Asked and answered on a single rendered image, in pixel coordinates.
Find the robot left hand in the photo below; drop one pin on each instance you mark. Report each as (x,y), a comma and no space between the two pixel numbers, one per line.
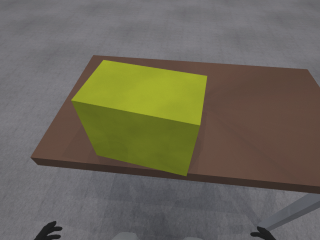
(49,228)

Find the robot right hand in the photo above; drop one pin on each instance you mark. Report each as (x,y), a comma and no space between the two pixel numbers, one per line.
(263,233)

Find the carton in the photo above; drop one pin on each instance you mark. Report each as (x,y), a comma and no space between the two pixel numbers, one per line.
(142,115)

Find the table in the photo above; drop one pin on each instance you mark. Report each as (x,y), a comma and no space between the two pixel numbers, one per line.
(260,127)

